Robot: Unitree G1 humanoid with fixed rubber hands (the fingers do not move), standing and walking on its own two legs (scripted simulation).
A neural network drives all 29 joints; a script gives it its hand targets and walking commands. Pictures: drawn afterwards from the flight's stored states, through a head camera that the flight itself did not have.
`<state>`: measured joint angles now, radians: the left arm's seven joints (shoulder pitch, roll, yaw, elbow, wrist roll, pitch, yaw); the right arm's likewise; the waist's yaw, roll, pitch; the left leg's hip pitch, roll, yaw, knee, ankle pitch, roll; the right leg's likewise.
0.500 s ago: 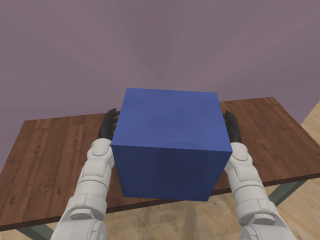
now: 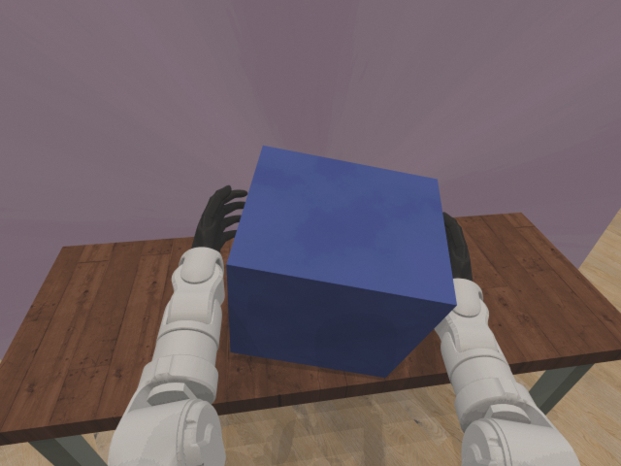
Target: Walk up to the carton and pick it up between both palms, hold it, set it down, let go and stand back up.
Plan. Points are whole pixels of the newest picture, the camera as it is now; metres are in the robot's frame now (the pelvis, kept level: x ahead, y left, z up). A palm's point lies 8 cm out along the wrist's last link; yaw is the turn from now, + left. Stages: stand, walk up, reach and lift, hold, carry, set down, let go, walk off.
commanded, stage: reach and lift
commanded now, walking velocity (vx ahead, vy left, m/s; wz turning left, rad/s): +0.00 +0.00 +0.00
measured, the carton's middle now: (328, 270) +0.37 -0.03 +0.09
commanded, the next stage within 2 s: none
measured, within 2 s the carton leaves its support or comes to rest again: neither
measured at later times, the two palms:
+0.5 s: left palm (192, 248) +0.37 +0.15 +0.14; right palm (442, 247) +0.35 -0.18 +0.15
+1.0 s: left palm (175, 233) +0.35 +0.16 +0.18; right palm (441, 231) +0.35 -0.17 +0.18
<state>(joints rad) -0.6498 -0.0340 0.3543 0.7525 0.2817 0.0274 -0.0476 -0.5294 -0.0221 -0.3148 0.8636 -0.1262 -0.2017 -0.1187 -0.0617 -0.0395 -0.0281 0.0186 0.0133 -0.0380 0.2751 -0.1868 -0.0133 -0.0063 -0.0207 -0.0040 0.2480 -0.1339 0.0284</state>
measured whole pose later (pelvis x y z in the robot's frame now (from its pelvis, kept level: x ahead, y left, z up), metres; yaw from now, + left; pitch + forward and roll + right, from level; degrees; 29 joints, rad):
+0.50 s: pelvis -0.01 +0.00 +0.00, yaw +2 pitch -2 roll -1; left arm -0.58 0.06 0.18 0.41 0.16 0.39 0.03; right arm -0.56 -0.05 -0.16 0.70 0.12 0.04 -0.13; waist -0.11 -0.14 -0.06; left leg -0.10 0.02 -0.07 0.34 -0.20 -0.03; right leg -0.09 -0.01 -0.04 0.26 -0.13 0.02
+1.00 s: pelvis +0.00 +0.00 +0.00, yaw +2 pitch -6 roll -1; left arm -0.54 0.03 0.22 0.18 0.16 0.59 0.03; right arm -0.59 -0.11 -0.05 0.52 0.23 0.26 -0.17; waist -0.11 -0.04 -0.04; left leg -0.05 0.02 -0.07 0.37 -0.22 -0.02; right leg -0.02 -0.02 -0.03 0.27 -0.14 0.03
